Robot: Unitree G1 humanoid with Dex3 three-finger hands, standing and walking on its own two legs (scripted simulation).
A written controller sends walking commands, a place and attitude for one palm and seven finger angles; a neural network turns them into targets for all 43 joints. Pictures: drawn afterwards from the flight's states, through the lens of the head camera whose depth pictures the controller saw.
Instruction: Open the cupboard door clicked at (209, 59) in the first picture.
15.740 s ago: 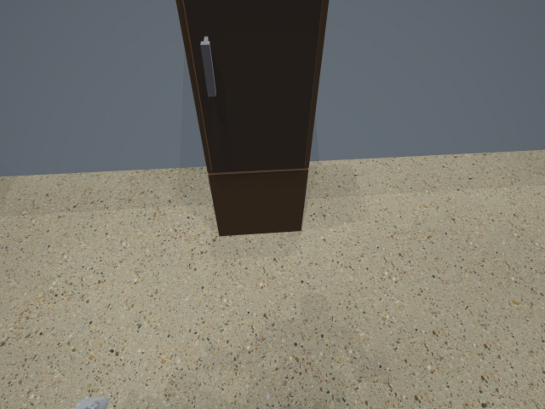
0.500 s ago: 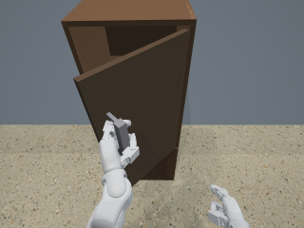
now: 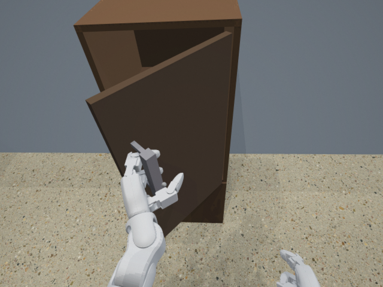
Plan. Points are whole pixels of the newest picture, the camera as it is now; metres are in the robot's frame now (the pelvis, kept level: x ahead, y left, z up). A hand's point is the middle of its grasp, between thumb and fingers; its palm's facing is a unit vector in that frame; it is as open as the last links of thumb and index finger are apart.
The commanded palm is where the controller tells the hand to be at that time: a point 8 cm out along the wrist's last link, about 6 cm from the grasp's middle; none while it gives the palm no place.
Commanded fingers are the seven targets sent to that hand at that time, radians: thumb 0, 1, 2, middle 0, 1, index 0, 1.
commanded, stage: open thumb and fingers to let go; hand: left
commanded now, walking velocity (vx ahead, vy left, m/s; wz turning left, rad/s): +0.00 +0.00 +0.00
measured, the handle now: (147, 170) +0.34 +0.11 +0.08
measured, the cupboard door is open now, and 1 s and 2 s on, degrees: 48 53 51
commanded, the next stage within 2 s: slide the hand sideways off the handle in 0.48 s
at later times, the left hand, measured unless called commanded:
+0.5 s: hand (163, 184) +0.30 +0.07 +0.09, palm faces +0.29 -0.96 -0.02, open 15.1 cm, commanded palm +0.25 +0.11 +0.08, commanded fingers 0.00 -0.50 0.30 -0.15 -0.30 -0.15 -0.30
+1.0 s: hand (165, 205) +0.25 +0.06 +0.10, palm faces -0.09 -1.00 +0.01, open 16.3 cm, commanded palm +0.22 +0.13 +0.08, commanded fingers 0.00 -0.50 0.30 -0.15 -0.30 -0.15 -0.30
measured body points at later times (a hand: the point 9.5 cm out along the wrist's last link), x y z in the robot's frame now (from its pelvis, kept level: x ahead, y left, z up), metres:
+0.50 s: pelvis -0.01 +0.03 +0.00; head -0.02 +0.01 +0.45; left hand +0.28 +0.12 +0.09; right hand +0.17 -0.18 -0.10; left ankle +0.02 +0.16 -0.71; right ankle -0.04 -0.06 -0.71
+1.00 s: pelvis -0.03 +0.04 +0.00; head -0.03 +0.02 +0.45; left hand +0.25 +0.12 +0.10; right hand +0.13 -0.18 -0.09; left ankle +0.02 +0.16 -0.71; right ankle -0.04 -0.06 -0.71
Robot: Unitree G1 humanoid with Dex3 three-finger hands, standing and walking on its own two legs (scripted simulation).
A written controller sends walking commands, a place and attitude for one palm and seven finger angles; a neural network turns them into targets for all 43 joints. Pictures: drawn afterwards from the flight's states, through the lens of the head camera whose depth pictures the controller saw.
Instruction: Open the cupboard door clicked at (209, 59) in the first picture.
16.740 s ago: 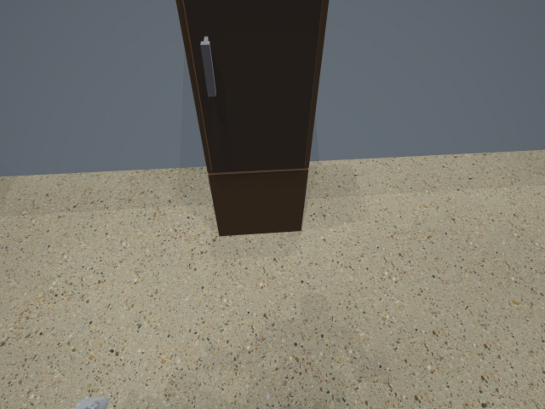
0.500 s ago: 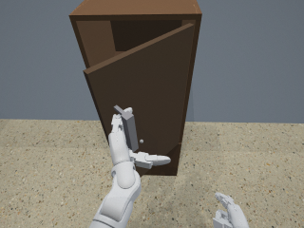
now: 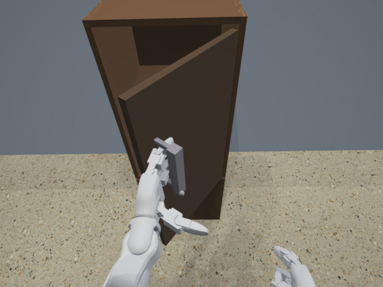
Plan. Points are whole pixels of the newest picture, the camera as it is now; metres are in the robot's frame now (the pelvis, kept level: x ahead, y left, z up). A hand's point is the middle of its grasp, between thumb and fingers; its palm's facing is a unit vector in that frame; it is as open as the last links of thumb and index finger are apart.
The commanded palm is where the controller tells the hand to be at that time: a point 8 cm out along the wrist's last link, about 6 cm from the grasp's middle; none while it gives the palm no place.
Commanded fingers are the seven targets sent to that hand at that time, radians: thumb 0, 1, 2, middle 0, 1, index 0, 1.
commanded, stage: slide the hand sideways off the handle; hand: left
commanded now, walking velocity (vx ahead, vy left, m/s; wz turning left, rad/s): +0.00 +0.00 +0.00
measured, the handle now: (169, 166) +0.34 +0.07 +0.09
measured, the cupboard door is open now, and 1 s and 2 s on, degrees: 53 51 51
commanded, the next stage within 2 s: draw the hand back to the body in 0.78 s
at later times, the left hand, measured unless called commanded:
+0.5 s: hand (156, 215) +0.23 +0.08 +0.09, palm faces -0.01 -1.00 -0.01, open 16.0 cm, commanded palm +0.20 +0.15 +0.09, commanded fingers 0.00 -0.50 0.30 -0.15 -0.30 -0.15 -0.30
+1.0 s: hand (125, 227) +0.21 +0.13 +0.09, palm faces +0.00 -1.00 -0.02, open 16.3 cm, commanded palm +0.18 +0.19 +0.10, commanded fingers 0.00 -0.50 0.30 -0.15 -0.30 -0.15 -0.30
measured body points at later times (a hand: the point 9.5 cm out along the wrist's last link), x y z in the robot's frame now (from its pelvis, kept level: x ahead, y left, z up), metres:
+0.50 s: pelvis +0.02 -0.02 +0.00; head +0.03 -0.04 +0.45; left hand +0.23 +0.13 +0.09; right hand +0.21 -0.23 -0.08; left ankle +0.04 +0.12 -0.71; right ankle +0.00 -0.10 -0.71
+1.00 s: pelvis +0.02 -0.01 -0.01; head +0.03 -0.02 +0.44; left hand +0.20 +0.18 +0.09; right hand +0.21 -0.23 -0.08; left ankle +0.04 +0.12 -0.71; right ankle +0.00 -0.10 -0.71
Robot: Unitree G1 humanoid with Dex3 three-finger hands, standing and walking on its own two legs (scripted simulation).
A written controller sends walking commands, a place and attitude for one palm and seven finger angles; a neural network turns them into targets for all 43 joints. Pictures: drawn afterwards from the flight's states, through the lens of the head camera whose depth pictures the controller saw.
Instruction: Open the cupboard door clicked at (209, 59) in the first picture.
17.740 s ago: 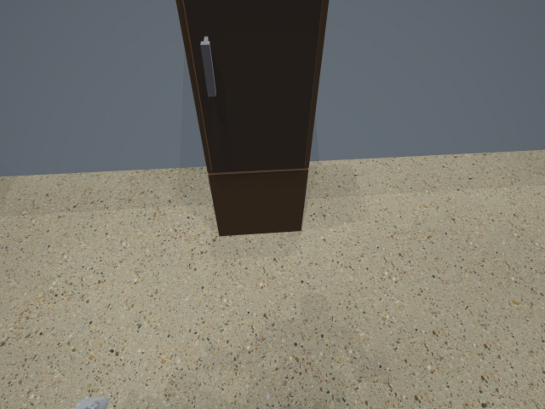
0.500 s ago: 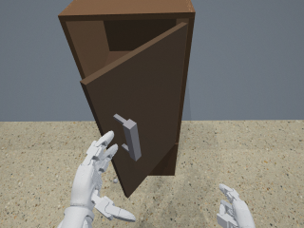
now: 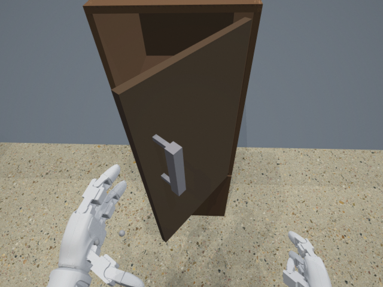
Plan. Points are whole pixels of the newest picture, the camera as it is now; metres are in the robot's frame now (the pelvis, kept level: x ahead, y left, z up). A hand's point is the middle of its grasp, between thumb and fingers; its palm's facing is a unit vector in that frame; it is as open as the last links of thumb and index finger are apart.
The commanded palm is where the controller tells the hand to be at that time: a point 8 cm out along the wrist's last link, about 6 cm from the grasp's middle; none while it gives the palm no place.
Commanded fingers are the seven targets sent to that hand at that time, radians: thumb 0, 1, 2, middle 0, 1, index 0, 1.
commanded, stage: draw the hand back to the body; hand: left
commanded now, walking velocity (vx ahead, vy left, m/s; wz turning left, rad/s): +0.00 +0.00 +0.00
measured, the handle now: (169, 165) +0.33 +0.07 +0.10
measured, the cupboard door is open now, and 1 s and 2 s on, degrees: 51 51 51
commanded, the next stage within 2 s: step back with the hand held close in 1.46 s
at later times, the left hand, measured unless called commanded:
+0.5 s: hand (72, 223) +0.19 +0.20 +0.14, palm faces +0.15 -0.96 -0.23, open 15.6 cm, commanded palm +0.15 +0.25 +0.16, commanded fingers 0.00 -0.08 0.48 -0.17 -0.30 -0.17 -0.30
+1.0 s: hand (22, 193) +0.21 +0.26 +0.19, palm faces +0.38 -0.84 -0.39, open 10.0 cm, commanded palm +0.16 +0.31 +0.20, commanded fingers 0.00 0.80 0.86 -0.20 -0.30 -0.20 -0.30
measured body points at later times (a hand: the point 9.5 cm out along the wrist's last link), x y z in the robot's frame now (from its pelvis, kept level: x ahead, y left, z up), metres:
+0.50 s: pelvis +0.01 +0.02 +0.02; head -0.01 +0.00 +0.47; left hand +0.17 +0.25 +0.16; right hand +0.20 -0.20 -0.04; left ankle +0.02 +0.12 -0.70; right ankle -0.03 -0.09 -0.70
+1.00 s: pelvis +0.02 +0.02 +0.05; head +0.00 +0.00 +0.49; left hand +0.19 +0.30 +0.21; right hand +0.21 -0.20 -0.04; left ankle +0.02 +0.12 -0.70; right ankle -0.03 -0.09 -0.70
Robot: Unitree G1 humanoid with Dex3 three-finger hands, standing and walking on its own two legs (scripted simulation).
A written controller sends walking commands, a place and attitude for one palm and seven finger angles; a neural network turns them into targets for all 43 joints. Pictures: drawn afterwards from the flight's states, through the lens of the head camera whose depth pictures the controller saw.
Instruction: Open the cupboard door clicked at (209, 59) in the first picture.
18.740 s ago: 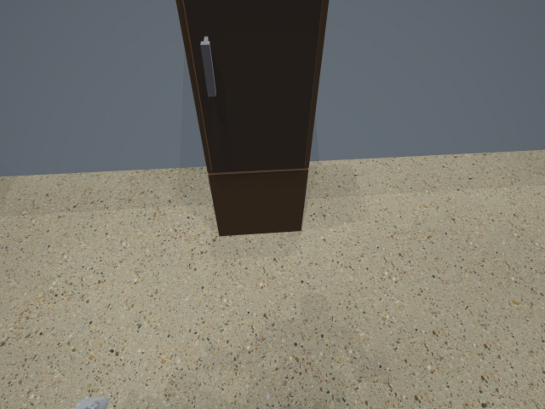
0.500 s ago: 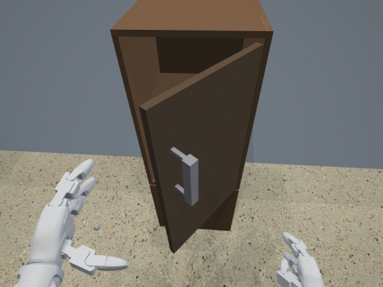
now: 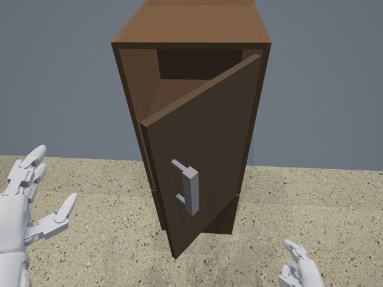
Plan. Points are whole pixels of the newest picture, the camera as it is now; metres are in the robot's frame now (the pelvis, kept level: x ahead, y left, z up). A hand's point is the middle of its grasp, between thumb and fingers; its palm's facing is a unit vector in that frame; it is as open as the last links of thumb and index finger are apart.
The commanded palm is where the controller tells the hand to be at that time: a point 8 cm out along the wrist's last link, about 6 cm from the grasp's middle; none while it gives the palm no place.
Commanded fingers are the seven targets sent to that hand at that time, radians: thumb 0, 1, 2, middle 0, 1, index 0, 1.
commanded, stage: draw the hand back to the body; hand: left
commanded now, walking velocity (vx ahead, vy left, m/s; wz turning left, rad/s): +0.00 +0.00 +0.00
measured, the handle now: (184, 187) +0.31 +0.06 +0.06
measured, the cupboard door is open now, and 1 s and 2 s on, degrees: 51 51 51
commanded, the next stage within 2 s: step back with the hand held close in 0.46 s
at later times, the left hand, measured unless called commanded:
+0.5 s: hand (53, 210) +0.18 +0.25 +0.15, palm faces +0.44 -0.81 -0.38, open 7.4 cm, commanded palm +0.13 +0.29 +0.17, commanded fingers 0.00 0.90 0.90 -0.20 -0.30 -0.20 -0.30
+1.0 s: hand (34, 225) +0.16 +0.27 +0.15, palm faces +0.33 -0.80 -0.49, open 7.4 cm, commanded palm +0.10 +0.31 +0.17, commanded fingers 0.00 0.90 0.90 -0.20 -0.30 -0.20 -0.30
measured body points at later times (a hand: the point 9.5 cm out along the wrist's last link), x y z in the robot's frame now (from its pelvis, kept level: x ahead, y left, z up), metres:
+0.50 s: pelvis -0.01 -0.01 +0.00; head -0.02 -0.03 +0.45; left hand +0.15 +0.29 +0.17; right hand +0.18 -0.23 -0.09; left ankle +0.00 +0.10 -0.74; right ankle -0.04 -0.11 -0.74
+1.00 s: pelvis -0.05 +0.01 +0.00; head -0.02 +0.02 +0.45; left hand +0.14 +0.31 +0.17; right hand +0.13 -0.23 -0.08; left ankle +0.00 +0.11 -0.74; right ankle -0.04 -0.11 -0.74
